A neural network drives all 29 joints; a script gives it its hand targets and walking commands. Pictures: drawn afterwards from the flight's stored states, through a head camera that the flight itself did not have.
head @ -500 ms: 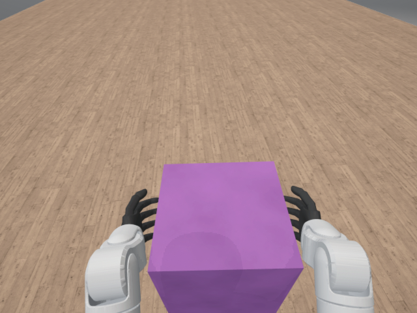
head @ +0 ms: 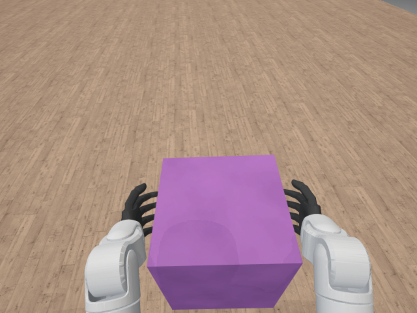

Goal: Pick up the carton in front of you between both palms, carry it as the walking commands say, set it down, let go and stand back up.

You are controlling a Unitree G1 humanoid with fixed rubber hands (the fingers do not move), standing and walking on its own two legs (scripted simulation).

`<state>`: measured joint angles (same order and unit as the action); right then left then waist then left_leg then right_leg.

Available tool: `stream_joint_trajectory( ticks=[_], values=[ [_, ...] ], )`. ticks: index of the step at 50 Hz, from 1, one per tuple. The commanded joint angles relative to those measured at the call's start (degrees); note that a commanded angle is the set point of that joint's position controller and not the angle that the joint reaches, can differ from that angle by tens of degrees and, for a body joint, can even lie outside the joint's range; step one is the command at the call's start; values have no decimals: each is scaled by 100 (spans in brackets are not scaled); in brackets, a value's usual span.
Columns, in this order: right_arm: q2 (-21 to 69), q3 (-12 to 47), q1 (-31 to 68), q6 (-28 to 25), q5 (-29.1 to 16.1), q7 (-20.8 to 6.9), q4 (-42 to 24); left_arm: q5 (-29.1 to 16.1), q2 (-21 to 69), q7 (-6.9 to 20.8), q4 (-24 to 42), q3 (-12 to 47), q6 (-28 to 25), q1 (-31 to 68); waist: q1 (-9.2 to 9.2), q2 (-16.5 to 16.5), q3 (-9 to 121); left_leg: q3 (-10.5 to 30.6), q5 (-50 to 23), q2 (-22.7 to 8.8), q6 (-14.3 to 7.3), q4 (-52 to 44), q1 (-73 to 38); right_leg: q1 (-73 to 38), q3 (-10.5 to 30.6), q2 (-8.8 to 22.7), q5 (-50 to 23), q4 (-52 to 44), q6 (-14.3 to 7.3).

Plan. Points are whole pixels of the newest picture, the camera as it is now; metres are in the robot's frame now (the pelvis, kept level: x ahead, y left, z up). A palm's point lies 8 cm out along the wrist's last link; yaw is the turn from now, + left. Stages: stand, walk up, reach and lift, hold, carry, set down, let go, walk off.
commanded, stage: carry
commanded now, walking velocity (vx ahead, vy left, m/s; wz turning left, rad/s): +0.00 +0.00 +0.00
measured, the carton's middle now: (220, 236) +0.29 +0.00 +0.02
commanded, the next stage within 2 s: hold in 1.58 s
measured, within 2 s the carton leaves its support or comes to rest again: neither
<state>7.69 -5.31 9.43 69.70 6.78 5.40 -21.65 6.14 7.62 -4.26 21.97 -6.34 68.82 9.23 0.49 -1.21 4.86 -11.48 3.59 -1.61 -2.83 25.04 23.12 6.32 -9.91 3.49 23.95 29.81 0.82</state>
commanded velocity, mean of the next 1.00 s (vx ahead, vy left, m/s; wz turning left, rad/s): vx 0.00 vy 0.00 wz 0.00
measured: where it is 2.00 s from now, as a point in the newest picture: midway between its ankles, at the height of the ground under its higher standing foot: outside the picture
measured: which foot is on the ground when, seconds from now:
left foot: down 0.00-1.00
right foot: down 0.00-1.00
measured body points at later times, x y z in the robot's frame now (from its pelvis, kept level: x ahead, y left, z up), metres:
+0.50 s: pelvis +0.07 +0.00 +0.00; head +0.05 +0.00 +0.45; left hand +0.35 +0.14 +0.05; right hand +0.34 -0.17 +0.05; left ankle +0.09 +0.09 -0.73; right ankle -0.05 -0.11 -0.73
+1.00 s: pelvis +0.02 -0.01 +0.00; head +0.00 -0.01 +0.45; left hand +0.33 +0.13 +0.03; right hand +0.32 -0.17 +0.03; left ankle +0.09 +0.09 -0.73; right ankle -0.05 -0.11 -0.73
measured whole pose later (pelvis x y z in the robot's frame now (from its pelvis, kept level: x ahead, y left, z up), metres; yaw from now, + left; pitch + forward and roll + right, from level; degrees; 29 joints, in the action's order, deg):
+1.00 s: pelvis +0.02 -0.01 +0.00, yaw -2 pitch +2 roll +0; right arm 8.3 -11.1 13.3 39.7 14.3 1.3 12.1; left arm 14.1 8.4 -0.6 -11.6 -10.8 39.4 13.4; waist 0.1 -0.3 5.2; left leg -11.7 9.8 -4.1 -2.3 30.5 22.1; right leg 9.5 -6.5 1.8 22.8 30.8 -0.4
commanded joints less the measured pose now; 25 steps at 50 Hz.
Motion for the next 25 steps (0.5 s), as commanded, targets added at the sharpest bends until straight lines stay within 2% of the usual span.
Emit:
stream_joint_trajectory(
  ticks=[1,2,3,4,6,7,9,12,15,21,25],
  values=[
    [4780,3841,2046,74,-2223,-1534,214,-2154,4708,1372,81,4031,266,2220,14,1366,2121,1828,-5221,-1858,-687,78,-3412,1396,355,142,283,712,251],
    [4910,3784,2062,52,-2218,-1546,287,-2190,4844,1389,-12,4100,265,2336,-4,1277,2100,1829,-4637,-1779,-682,-108,-3275,1337,483,104,561,529,212],
    [5070,3780,2157,25,-2229,-1555,295,-2243,5000,1412,-52,4150,232,2455,-28,1101,2070,1685,-4116,-1640,-596,-158,-3088,1177,559,125,518,28,169],
    [5211,3791,2253,-9,-2229,-1565,287,-2273,5172,1432,-97,4189,186,2541,-51,995,2057,1402,-3513,-1455,-404,-165,-2803,828,531,163,-42,-555,151],
    [5415,3840,2369,-116,-2228,-1580,312,-2305,5399,1470,-128,4249,87,2651,-24,795,2045,1001,-2274,-1118,-80,-68,-2291,267,557,312,-1083,-860,140],
    [5481,3915,2527,-165,-2271,-1595,201,-2302,5508,1478,-148,4281,25,2662,-22,436,1962,773,-2207,-977,-40,158,-2229,347,632,484,-1802,-600,120],
    [5507,3991,2568,-258,-2268,-1592,259,-2281,5516,1491,-195,4303,-65,2668,-16,231,1959,747,-2673,-869,-61,436,-2027,188,545,523,-2640,-253,120],
    [5357,4064,2451,-413,-2170,-1580,373,-2137,5418,1486,-480,4263,-244,2384,-33,113,2022,729,-3312,-856,-153,770,-2043,285,536,483,-3159,-55,119],
    [5268,4093,2356,-596,-2082,-1593,507,-1961,5359,1481,-697,4176,-451,2158,-47,81,1994,680,-3538,-848,-157,912,-1949,311,538,467,-3377,16,119],
    [5086,4039,2372,-1041,-1909,-1609,668,-1724,5189,1464,-871,4021,-906,2094,-49,-51,1777,582,-2539,-749,-58,962,-1532,122,611,567,-3938,-22,35],
    [4853,3851,2243,-1366,-1690,-1582,902,-1502,4944,1434,-1062,3854,-1239,2009,-46,-65,1683,581,-1947,-741,-40,965,-1426,135,654,618,-3890,-37,-30]
  ],
)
